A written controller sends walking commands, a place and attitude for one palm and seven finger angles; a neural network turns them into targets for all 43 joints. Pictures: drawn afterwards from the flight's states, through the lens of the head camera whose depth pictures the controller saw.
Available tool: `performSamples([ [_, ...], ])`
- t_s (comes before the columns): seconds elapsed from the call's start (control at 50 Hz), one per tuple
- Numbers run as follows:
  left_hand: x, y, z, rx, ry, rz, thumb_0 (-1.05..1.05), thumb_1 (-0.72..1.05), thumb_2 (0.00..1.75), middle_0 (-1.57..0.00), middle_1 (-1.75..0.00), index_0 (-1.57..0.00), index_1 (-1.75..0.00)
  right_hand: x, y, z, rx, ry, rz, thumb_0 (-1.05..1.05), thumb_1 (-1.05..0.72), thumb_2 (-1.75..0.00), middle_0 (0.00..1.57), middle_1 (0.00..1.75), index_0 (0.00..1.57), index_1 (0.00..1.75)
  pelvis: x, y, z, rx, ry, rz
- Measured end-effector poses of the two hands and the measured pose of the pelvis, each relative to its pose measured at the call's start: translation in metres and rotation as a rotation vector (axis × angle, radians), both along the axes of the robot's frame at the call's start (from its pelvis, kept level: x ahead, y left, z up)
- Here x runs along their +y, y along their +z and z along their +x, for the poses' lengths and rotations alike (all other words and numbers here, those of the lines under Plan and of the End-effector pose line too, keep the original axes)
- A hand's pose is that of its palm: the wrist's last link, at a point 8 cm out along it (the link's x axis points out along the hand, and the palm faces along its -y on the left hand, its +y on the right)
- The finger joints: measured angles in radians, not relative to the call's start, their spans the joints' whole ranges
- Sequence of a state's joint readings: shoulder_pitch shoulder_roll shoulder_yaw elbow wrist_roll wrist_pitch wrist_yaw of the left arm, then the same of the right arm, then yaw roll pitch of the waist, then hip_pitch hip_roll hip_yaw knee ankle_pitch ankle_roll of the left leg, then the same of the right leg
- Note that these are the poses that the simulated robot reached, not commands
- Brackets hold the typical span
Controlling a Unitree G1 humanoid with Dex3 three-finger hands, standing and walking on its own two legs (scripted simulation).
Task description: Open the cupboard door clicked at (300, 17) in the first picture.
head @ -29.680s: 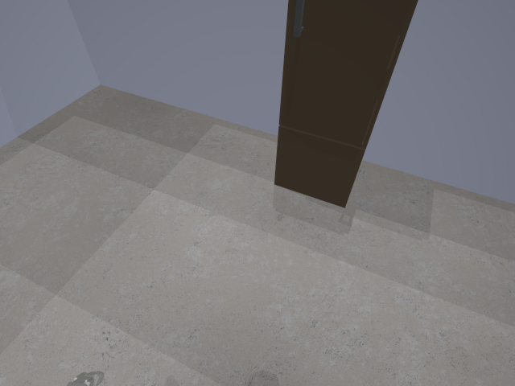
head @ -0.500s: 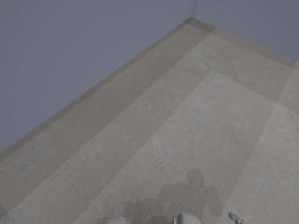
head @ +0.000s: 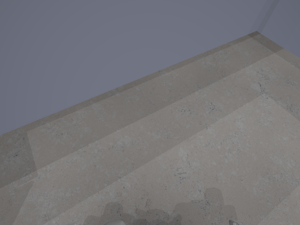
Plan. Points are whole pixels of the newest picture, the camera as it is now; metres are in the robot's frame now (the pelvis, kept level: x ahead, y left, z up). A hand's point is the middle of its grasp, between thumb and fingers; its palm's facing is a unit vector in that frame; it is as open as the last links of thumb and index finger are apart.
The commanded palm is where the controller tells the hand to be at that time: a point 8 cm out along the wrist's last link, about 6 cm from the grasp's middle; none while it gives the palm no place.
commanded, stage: turn to face it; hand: left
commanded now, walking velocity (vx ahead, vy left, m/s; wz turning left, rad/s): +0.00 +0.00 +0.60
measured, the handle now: out of the picture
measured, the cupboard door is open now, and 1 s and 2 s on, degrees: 50 50 50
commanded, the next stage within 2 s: none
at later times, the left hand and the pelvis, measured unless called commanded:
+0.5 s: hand out of the picture +0.06 +0.18 -0.14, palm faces +0.27 -0.92 -0.27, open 7.4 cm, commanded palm none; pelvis +0.01 -0.03 +0.01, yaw +17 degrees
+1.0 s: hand out of the picture -0.01 +0.23 -0.15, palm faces +0.56 -0.79 -0.26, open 7.4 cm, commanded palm none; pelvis +0.02 -0.01 +0.01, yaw +34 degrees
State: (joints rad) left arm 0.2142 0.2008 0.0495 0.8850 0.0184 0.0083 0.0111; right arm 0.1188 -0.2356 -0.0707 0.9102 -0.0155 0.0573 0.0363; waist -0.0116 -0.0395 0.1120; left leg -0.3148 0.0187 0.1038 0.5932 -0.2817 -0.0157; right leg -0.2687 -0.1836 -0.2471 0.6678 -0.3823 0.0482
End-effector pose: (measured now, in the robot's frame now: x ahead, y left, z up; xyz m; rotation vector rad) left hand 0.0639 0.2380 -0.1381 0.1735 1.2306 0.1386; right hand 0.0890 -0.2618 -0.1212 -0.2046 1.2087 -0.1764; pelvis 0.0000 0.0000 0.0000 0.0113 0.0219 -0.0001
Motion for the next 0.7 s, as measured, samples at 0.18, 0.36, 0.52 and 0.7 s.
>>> performSamples([
  [0.18,0.031,0.010,-0.009,0.016,0.107,0.037,0.00,0.91,0.90,-0.20,-0.30,-0.20,-0.30,0.017,0.013,0.021,-0.022,0.095,-0.031,0.01,-0.90,-0.90,0.20,0.30,0.20,0.30,0.004,0.009,0.002,0.000,0.082,-0.024],
  [0.36,0.012,0.028,0.004,-0.098,0.165,0.084,0.00,0.90,0.90,-0.19,-0.30,-0.19,-0.30,0.000,-0.009,0.024,0.060,0.150,0.022,0.01,-0.90,-0.90,0.21,0.30,0.20,0.30,-0.023,0.005,0.009,0.015,0.193,-0.013],
  [0.52,-0.017,0.030,-0.035,-0.042,0.273,0.067,0.00,0.90,0.90,-0.20,-0.30,-0.20,-0.30,-0.003,-0.008,0.058,0.088,0.242,0.032,0.01,-0.91,-0.90,0.20,0.30,0.20,0.29,-0.033,0.013,0.015,-0.003,0.311,0.014],
  [0.7,-0.011,-0.002,-0.104,0.030,0.460,-0.004,0.00,0.91,0.90,-0.20,-0.30,-0.20,-0.30,0.053,0.001,0.125,0.005,0.454,-0.007,0.01,-0.91,-0.90,0.20,0.30,0.19,0.29,-0.012,0.000,0.017,-0.006,0.452,0.001],
])
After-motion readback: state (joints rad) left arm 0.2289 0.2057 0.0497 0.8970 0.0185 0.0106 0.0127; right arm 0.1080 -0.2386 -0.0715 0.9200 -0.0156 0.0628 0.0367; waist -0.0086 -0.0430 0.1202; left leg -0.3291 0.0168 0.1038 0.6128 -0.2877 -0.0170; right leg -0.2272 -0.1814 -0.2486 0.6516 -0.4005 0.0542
